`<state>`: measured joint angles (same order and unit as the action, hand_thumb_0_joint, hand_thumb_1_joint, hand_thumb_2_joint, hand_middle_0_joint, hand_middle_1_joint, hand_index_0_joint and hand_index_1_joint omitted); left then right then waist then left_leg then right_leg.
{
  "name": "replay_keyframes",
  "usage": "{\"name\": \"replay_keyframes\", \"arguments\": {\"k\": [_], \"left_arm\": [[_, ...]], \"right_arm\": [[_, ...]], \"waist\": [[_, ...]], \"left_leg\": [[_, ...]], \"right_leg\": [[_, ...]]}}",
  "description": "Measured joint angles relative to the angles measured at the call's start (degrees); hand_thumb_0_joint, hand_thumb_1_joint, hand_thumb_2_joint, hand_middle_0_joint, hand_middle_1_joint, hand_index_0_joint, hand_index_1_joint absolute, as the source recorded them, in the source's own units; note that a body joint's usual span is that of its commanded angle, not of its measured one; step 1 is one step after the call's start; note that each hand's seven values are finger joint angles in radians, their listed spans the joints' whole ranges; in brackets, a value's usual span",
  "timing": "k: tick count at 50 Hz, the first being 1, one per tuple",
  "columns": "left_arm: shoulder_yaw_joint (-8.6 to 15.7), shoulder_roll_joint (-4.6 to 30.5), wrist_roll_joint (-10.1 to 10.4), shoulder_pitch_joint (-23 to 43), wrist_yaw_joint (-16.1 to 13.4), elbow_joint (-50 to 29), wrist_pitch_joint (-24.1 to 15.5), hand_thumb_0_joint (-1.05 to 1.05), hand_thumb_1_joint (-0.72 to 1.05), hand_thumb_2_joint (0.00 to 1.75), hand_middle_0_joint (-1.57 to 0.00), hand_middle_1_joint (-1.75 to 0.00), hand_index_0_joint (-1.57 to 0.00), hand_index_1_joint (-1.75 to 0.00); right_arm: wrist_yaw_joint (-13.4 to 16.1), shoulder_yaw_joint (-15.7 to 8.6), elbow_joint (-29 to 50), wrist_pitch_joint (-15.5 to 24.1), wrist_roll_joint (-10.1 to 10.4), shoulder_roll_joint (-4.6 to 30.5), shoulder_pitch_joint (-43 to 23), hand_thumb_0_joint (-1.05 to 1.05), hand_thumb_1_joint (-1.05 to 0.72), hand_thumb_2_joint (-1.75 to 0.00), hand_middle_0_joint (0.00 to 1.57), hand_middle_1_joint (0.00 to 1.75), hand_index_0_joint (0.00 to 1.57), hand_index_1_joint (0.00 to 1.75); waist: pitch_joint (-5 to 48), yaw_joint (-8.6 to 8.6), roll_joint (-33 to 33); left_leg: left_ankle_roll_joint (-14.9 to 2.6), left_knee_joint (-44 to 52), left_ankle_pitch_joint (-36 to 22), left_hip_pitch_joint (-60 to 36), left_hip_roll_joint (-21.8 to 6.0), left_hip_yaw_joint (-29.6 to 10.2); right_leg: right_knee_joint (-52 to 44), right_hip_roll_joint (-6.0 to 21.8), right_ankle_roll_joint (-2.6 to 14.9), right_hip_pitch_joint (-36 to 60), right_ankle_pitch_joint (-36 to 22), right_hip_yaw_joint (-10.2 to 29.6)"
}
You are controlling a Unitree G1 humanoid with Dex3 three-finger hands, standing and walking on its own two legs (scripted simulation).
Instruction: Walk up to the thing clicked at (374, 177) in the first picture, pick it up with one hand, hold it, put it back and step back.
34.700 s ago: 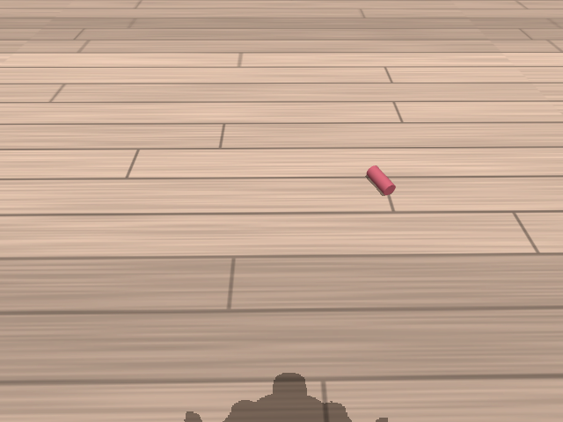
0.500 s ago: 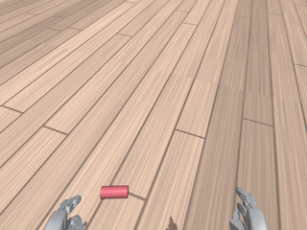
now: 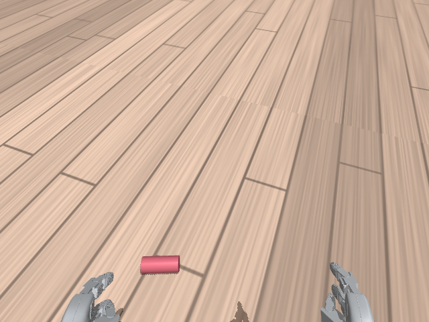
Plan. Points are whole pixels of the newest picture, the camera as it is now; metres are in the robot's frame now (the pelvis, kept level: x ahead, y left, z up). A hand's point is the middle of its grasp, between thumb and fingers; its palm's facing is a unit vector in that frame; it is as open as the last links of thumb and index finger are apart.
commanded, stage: home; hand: left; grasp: from above
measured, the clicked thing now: (160, 264) +0.49 +0.23 -0.68
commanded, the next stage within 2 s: stand in 0.48 s
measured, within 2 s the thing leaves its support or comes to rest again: neither
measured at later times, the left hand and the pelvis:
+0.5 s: hand (116, 314) +0.17 +0.18 -0.05, palm faces +0.04 -0.98 -0.20, open 7.4 cm; pelvis +0.01 +0.00 +0.00, yaw +0 degrees
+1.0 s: hand out of the picture +0.09 +0.24 -0.11, palm faces +0.04 -0.94 -0.34, open 7.4 cm; pelvis +0.01 +0.01 +0.04, yaw +0 degrees
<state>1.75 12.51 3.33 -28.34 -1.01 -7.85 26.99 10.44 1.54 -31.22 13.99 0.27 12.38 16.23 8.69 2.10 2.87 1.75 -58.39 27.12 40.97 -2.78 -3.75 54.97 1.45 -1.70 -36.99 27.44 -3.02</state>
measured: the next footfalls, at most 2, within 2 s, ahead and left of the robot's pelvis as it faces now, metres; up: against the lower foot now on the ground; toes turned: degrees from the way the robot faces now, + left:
none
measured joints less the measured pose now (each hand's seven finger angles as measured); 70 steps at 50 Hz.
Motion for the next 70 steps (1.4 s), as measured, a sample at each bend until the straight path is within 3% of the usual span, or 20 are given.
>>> {"name": "replay_keyframes", "arguments": {"k": [29,33,35,39,45,52,70], "left_arm": [[0.0,0.3,0.1,-0.4,-0.2,-0.5,-0.3,0.01,0.9,0.9,-0.2,-0.3,-0.2,-0.3],[-1.7,2.0,-4.6,10.0,-0.9,18.4,-13.8,0.01,0.9,0.9,-0.2,-0.3,-0.2,-0.3],[-1.3,2.8,-5.6,13.7,-1.0,26.8,-17.4,0.0,0.9,0.9,-0.2,-0.3,-0.2,-0.3],[0.0,4.0,-5.7,16.1,-1.0,37.8,-21.0,0.0,0.9,0.9,-0.2,-0.3,-0.2,-0.3],[1.2,4.4,-5.9,15.8,-1.3,49.9,-23.4,0.0,0.9,0.9,-0.2,-0.3,-0.2,-0.3],[1.0,3.7,-5.4,15.5,-1.0,59.0,-25.1,0.0,0.9,0.9,-0.2,-0.3,-0.2,-0.3],[0.2,4.0,-4.9,18.2,-0.8,70.6,-26.1,0.0,0.9,0.9,-0.2,-0.3,-0.2,-0.3]], "right_arm": [[-0.1,-0.4,0.0,-0.3,0.0,-0.1,-0.3,0.01,-0.9,-0.9,0.2,0.3,0.21,0.3],[-4.6,-0.9,-8.0,-5.8,-5.3,1.8,-4.6,0.01,-0.9,-0.9,0.2,0.3,0.21,0.29],[-7.0,-0.9,-11.2,-8.4,-5.5,2.8,-6.3,0.01,-0.9,-0.9,0.2,0.3,0.21,0.3],[-9.5,-2.6,-14.7,-10.5,-3.9,3.7,-7.1,0.01,-0.9,-0.9,0.2,0.3,0.21,0.3],[-10.1,-4.4,-18.9,-12.2,-3.7,4.4,-6.1,0.01,-0.9,-0.9,0.2,0.3,0.21,0.3],[-9.6,-4.5,-23.6,-13.0,-3.2,4.0,-5.7,0.0,-0.9,-0.9,0.2,0.3,0.21,0.29],[-9.5,-3.7,-31.0,-13.9,-2.1,3.8,-7.6,0.0,-0.9,-0.9,0.2,0.3,0.21,0.29]], "waist": [[0.2,0.02,-0.1],[-6.2,-2.63,-2.3],[-8.3,-3.21,-3.0],[-10.4,-3.45,-3.6],[-11.0,-3.24,-3.4],[-11.8,-3.46,-2.8],[-12.2,-3.11,-2.0]], "left_leg": [[-0.12,-0.3,1.5,-0.2,0.0,0.2],[-0.68,3.5,-0.2,-7.0,1.2,1.6],[-0.75,5.9,-1.4,-9.6,1.7,2.0],[-0.92,9.9,-3.2,-13.6,2.1,2.7],[-1.26,14.2,-4.8,-18.2,2.3,2.9],[-1.39,19.8,-7.4,-23.2,2.3,2.7],[-0.95,32.7,-14.6,-32.1,2.2,2.2]], "right_leg": [[-0.1,0.0,-0.2,0.3,1.2,0.2],[-1.7,1.3,-0.01,5.9,0.6,1.3],[-3.2,1.8,-0.12,8.0,-0.2,1.6],[-6.3,2.3,-0.4,11.4,-1.6,2.2],[-11.0,2.4,-0.77,16.2,-3.5,2.2],[-17.6,2.3,-0.99,21.7,-6.5,1.6],[-30.6,2.0,-0.84,30.9,-13.7,0.7]]}}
